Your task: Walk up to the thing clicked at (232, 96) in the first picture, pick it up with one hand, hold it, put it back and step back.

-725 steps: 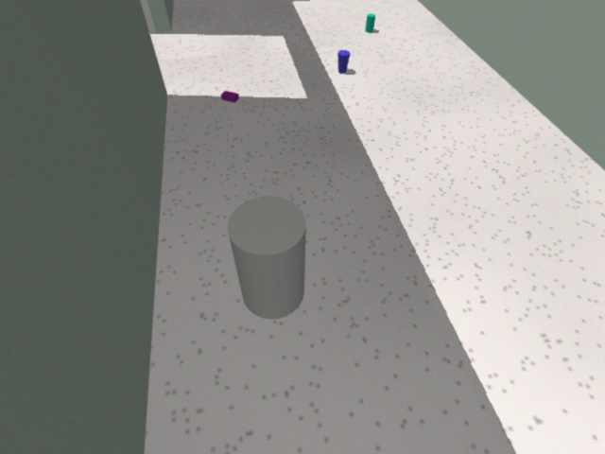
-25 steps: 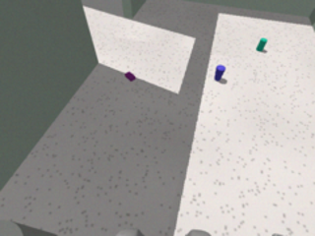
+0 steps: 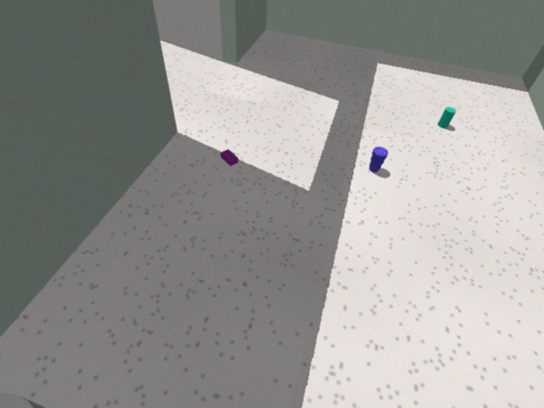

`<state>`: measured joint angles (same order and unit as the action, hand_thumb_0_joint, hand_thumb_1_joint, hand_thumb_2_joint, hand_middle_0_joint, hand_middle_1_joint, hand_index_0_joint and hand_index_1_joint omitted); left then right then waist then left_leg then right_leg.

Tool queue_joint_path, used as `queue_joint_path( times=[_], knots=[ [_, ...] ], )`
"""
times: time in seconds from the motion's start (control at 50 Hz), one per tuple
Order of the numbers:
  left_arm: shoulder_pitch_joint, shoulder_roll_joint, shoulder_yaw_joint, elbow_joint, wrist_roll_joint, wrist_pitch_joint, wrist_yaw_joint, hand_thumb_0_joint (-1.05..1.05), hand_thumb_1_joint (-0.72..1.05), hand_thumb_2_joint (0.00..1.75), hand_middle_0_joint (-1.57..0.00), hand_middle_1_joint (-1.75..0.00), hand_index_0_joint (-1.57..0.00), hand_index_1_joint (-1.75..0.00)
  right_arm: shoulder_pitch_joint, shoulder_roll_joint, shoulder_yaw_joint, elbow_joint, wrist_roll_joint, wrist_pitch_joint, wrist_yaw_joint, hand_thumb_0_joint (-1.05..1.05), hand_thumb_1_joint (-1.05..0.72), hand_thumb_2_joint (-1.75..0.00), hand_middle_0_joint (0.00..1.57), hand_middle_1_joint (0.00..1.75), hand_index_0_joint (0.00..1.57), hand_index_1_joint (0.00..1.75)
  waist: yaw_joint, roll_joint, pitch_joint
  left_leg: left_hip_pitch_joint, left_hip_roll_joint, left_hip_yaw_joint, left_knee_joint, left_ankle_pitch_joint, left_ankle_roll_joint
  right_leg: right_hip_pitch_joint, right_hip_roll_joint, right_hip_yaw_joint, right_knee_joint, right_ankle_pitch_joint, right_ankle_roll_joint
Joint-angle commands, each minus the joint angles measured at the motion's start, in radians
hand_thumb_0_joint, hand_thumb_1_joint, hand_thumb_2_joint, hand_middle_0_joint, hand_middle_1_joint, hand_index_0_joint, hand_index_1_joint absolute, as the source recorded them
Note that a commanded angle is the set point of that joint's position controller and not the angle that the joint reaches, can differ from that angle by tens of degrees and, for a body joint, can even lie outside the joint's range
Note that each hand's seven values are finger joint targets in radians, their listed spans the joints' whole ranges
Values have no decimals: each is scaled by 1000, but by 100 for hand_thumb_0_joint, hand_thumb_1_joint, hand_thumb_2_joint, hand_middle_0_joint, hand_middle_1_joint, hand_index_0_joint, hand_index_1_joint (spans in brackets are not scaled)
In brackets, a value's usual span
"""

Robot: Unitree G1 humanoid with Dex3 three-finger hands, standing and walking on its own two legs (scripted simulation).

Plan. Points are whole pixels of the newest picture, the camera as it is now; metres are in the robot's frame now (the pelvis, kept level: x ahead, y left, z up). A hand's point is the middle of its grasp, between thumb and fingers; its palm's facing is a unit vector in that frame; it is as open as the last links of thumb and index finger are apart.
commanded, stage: walk up
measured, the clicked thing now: (229, 157) +1.47 +0.24 -0.75
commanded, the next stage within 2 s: stand in 0.48 s
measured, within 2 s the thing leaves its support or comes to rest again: neither
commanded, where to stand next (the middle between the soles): +0.09 -0.03 m, yaw -3 degrees
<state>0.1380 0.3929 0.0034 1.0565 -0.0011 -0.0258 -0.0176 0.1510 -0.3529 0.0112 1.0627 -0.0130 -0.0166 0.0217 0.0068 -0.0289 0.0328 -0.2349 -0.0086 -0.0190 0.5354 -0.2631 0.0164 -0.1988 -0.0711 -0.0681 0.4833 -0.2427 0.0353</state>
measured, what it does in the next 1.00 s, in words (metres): stands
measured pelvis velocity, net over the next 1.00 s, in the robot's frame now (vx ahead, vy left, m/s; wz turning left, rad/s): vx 0.01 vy -0.03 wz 0.00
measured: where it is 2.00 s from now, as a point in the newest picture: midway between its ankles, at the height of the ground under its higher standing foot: outside the picture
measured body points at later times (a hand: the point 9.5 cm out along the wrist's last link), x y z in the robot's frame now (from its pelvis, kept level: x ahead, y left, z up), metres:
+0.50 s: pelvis +0.01 -0.01 +0.01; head +0.01 -0.02 +0.46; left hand +0.09 +0.29 -0.12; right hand +0.12 -0.31 -0.12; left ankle +0.02 +0.11 -0.74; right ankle +0.01 -0.15 -0.74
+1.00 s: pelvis +0.01 -0.03 +0.01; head +0.02 -0.03 +0.46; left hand +0.09 +0.27 -0.12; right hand +0.08 -0.33 -0.12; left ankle +0.02 +0.11 -0.74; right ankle +0.01 -0.15 -0.74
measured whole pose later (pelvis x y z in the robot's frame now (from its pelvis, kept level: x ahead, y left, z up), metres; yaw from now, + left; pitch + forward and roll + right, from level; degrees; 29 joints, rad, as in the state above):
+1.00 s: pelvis +0.01 -0.03 +0.01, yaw +0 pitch -2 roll +0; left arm 0.09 0.35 0.00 1.16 0.01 -0.01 -0.01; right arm 0.09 -0.35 -0.01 1.17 -0.01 0.00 0.01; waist -0.01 0.00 0.05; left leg -0.13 0.02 -0.03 0.32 -0.16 -0.03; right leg -0.12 -0.04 -0.08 0.32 -0.17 0.01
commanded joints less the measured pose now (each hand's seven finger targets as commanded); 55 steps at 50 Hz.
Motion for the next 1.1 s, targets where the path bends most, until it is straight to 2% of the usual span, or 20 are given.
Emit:
queue_joint_path(
  times=[0.0, 0.04, 0.14, 0.2, 0.26, 0.32, 0.36, 0.44, 0.46, 0.48, 0.54, 0.66, 0.7, 0.78, 0.86, 0.94, 1.0, 1.08],
  knots=[
    [-57, 195, 37, -40, -3, -22, 18, 0, 90, 90, -20, -30, -20, -30, -91, -242, -52, -52, 9, -37, -22, 0, -90, -90, 20, 30, 20, 30, 15, 110, -79, 2, 132, -150, -190, 217, 23, 93, -61, 69, -89, 105, -57],
    [-56, 195, 33, -22, -4, -21, 18, 0, 90, 90, -20, -30, -20, -30, -102, -235, -54, -46, 12, -36, -23, 0, -90, -90, 20, 30, 20, 30, 14, 102, -82, 32, 127, -138, -184, 263, 19, 96, -66, 67, -111, 135, -50],
    [-85, 192, 29, 5, 1, -18, 18, 0, 90, 90, -20, -30, -20, -30, -118, -234, -61, -24, 11, -25, -24, 0, -90, -90, 20, 30, 20, 30, 0, 68, -81, 57, 121, -116, -201, 235, 16, 101, -73, 62, -144, 134, -46],
    [-89, 187, 29, 16, 1, -18, 18, 0, 90, 90, -20, -30, -20, -30, -116, -230, -59, -11, 13, -25, -24, 0, -90, -90, 20, 30, 20, 30, 1, 55, -102, 79, 119, -108, -206, 274, 13, 123, -80, 63, -150, 168, -42],
    [-90, 186, 30, 27, 3, -16, 20, 0, 90, 90, -20, -30, -20, -30, -136, -227, -59, -8, 13, -20, -23, 0, -90, -90, 20, 30, 20, 30, 2, 45, -68, 80, 117, -104, -215, 240, 11, 97, -78, 64, -167, 137, -39],
    [-101, 186, 36, 34, 7, -19, 21, 0, 90, 90, -20, -30, -20, -30, -130, -225, -61, 0, 13, -18, -23, 0, -90, -90, 20, 30, 20, 30, -5, 14, -97, 102, 117, -96, -204, 294, 12, 129, -85, 62, -173, 188, -42],
    [-99, 185, 36, 32, 7, -20, 22, 0, 90, 90, -20, -30, -20, -30, -138, -223, -59, 0, 12, -16, -22, 0, -90, -90, 20, 30, 20, 30, -2, 12, -92, 108, 114, -88, -203, 292, 10, 125, -87, 63, -179, 202, -38],
    [-112, 181, 40, 33, 8, -15, 23, 0, 90, 90, -20, -30, -20, -30, -141, -216, -59, 9, 9, -11, -23, 0, -90, -90, 20, 30, 20, 30, -3, 23, -53, 90, 111, -89, -226, 233, 3, 99, -82, 66, -195, 137, -38],
    [-116, 183, 35, 36, 9, -14, 27, 0, 90, 90, -20, -30, -20, -30, -150, -212, -60, 8, 6, -12, -25, 0, -90, -90, 20, 30, 20, 30, -10, 4, -39, 89, 133, -94, -239, 284, -2, 100, -87, 76, -193, 177, -43],
    [-106, 173, 33, 37, 8, -15, 26, 0, 90, 90, -20, -30, -20, -30, -154, -216, -59, 10, 7, -14, -24, 0, -90, -90, 20, 30, 20, 30, -5, 19, -41, 97, 134, -97, -242, 305, -5, 102, -86, 76, -199, 196, -39],
    [-99, 179, 37, 39, 7, -15, 27, 0, 90, 90, -20, -30, -20, -30, -153, -219, -60, 17, 9, -15, -25, 0, -90, -90, 20, 30, 20, 30, -3, 30, -74, 109, 135, -88, -244, 316, -6, 141, -89, 77, -195, 220, -40],
    [-107, 189, 38, 39, 10, -14, 27, 0, 90, 90, -20, -30, -20, -30, -153, -201, -58, 26, 7, -9, -21, 0, -90, -90, 20, 30, 20, 30, -6, 20, -85, 108, 130, -84, -269, 243, -13, 138, -86, 81, -219, 144, -45],
    [-103, 180, 36, 43, 9, -13, 26, 0, 90, 90, -20, -30, -20, -30, -158, -208, -58, 30, 7, -8, -21, 0, -90, -90, 20, 30, 20, 30, -6, 52, -67, 96, 123, -80, -272, 185, -13, 123, -82, 84, -234, 98, -40],
    [-106, 187, 39, 37, 9, -11, 25, 0, 90, 90, -20, -30, -20, -30, -145, -201, -56, 35, 4, -10, -22, 0, -90, -90, 20, 30, 20, 30, -5, 41, -79, 93, 129, -82, -274, 217, -15, 132, -83, 88, -220, 119, -47],
    [-97, 182, 38, 39, 11, -8, 24, 0, 90, 90, -20, -30, -20, -30, -136, -203, -56, 39, 4, -7, -21, 0, -90, -90, 20, 30, 20, 30, -5, 42, -55, 74, 123, -79, -277, 145, -14, 108, -79, 91, -238, 42, -44],
    [-94, 181, 39, 36, 9, -4, 22, 0, 90, 90, -20, -30, -20, -30, -132, -205, -53, 39, 3, -8, -22, 0, -90, -90, 20, 30, 20, 30, -1, 52, -40, 67, 125, -85, -280, 136, -13, 100, -76, 91, -230, 39, -47],
    [-88, 179, 39, 34, 9, -7, 23, 0, 90, 90, -20, -30, -20, -30, -118, -206, -53, 37, 4, -11, -24, 0, -90, -90, 20, 30, 20, 30, -3, 22, -66, 98, 137, -88, -267, 236, -13, 117, -81, 92, -218, 137, -51],
    [-86, 175, 38, 33, 6, -8, 23, 0, 90, 90, -20, -30, -20, -30, -112, -211, -51, 36, 6, -11, -26, 0, -90, -90, 20, 30, 20, 30, -5, 31, -82, 116, 139, -82, -258, 262, -12, 124, -81, 90, -212, 177, -49]
  ],
)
